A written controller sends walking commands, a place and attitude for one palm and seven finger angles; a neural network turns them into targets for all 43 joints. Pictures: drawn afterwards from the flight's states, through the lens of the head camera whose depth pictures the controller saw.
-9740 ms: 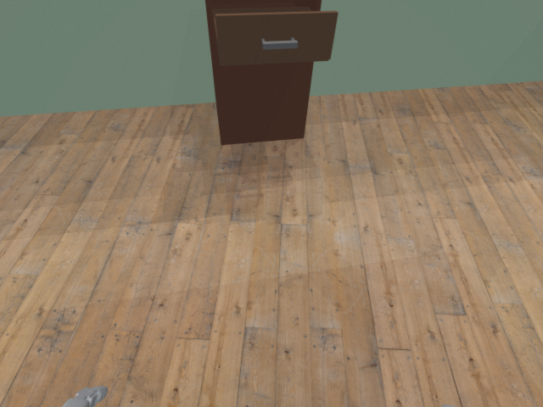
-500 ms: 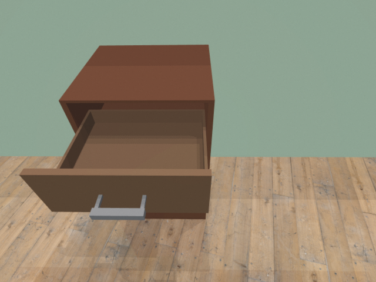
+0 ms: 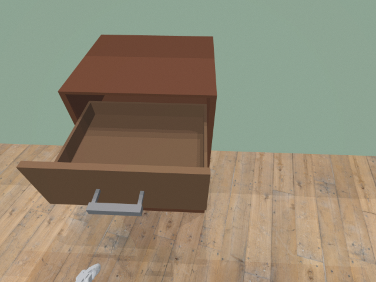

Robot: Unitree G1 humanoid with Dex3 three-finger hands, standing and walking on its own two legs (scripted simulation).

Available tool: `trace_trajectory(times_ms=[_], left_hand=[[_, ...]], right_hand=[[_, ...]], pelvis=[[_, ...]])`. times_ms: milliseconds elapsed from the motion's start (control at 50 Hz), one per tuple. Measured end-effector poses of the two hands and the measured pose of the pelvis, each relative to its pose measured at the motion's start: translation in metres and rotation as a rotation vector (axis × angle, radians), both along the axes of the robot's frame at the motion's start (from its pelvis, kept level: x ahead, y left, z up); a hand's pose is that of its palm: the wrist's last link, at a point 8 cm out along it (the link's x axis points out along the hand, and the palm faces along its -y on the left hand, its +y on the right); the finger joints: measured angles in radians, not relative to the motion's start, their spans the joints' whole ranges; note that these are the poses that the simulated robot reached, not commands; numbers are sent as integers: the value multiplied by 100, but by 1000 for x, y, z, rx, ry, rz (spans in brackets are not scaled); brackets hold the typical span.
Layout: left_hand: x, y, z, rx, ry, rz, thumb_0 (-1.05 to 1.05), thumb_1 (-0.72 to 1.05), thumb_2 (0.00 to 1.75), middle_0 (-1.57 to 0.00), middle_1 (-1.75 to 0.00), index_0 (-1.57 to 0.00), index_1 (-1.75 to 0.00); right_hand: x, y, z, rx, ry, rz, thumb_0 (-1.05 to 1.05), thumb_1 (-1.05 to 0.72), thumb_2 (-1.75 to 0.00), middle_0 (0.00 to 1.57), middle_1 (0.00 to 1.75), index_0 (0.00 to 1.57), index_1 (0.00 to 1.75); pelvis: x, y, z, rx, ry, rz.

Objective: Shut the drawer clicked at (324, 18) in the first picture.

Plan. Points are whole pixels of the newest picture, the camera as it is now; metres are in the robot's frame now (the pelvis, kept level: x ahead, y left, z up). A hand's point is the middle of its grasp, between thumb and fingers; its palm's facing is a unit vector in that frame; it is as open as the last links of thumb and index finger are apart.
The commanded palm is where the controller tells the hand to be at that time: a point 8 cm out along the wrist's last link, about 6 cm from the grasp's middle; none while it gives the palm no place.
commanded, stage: raise the hand and make a fist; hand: left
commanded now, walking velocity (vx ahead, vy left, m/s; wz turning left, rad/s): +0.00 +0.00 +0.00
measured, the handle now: (117, 201) +0.31 +0.21 -0.05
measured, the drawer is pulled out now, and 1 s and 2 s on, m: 0.29 0.29 0.29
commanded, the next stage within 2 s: bring the fist close to the handle in 1.80 s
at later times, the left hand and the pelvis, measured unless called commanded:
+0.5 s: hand (106, 270) +0.15 +0.17 -0.01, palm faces +0.04 -1.00 -0.05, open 5.0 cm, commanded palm +0.10 +0.22 -0.02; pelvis -0.02 -0.01 -0.08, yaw +5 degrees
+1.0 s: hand (106, 265) +0.15 +0.17 +0.02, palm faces +0.01 -1.00 -0.04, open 3.1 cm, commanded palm +0.09 +0.22 +0.02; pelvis +0.00 +0.01 -0.07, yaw +4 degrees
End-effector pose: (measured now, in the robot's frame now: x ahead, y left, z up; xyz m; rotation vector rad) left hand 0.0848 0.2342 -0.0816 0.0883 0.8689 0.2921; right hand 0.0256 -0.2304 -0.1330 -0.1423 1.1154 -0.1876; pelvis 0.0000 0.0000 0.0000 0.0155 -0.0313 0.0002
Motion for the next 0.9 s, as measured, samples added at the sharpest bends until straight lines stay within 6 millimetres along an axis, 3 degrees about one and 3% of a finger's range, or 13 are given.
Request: trace_trajectory(times_ms=[80,120,160,240,300,360,460,580,720,820,900], left_hand=[[67,-3,73,30,-457,-43,1,92,90,-25,-35,-25,-35],[83,-4,91,25,-617,-86,1,91,90,-27,-38,-28,-38],[74,-2,84,-5,-684,-110,0,91,90,-28,-40,-31,-41],[34,-8,56,-61,-760,-198,0,91,90,-35,-48,-38,-48],[8,-10,41,-57,-778,-214,0,90,90,-41,-54,-44,-55],[0,-5,39,-26,-809,-179,1,90,90,-48,-61,-50,-61],[27,-3,61,2,-891,-220,1,90,90,-59,-72,-60,-72],[63,-18,75,-84,-800,-350,1,90,90,-71,-85,-71,-85],[48,-7,80,-71,-708,-236,1,90,90,-85,-100,-85,-100],[32,0,86,-21,-740,-195,1,90,90,-95,-111,-95,-111],[35,-7,90,-44,-787,-239,1,90,90,-103,-119,-103,-119]], right_hand=[[54,-13,19,-30,-286,42,1,-91,-90,20,30,20,30],[82,-20,33,-43,-418,69,2,-91,-90,20,30,20,30],[108,-26,47,-58,-530,105,2,-91,-90,20,30,20,30],[151,-34,64,-105,-680,219,1,-91,-90,20,30,20,30],[175,-31,62,-135,-726,298,1,-91,-90,20,30,20,30],[191,-18,48,-124,-727,345,1,-91,-90,20,30,20,30],[191,17,16,-27,-668,358,1,-91,-90,20,30,20,30],[164,45,-6,87,-555,248,2,-91,-90,20,30,20,30],[148,36,-3,53,-477,183,2,-90,-90,21,30,21,30],[159,24,4,-13,-488,235,2,-91,-90,20,30,20,30],[173,21,13,-40,-536,260,2,-91,-90,20,30,20,30]], pelvis=[[-7,-1,-5,2,36,26],[-12,-4,-11,7,72,22],[-16,-8,-20,13,110,11],[-22,-12,-44,8,176,18],[-25,-13,-63,-4,217,40],[-26,-12,-76,-24,233,64],[-24,-9,-83,-50,253,88],[-15,0,-74,-48,267,74],[-5,6,-66,-37,263,60],[-3,10,-69,-51,267,71],[-2,12,-71,-61,267,77]])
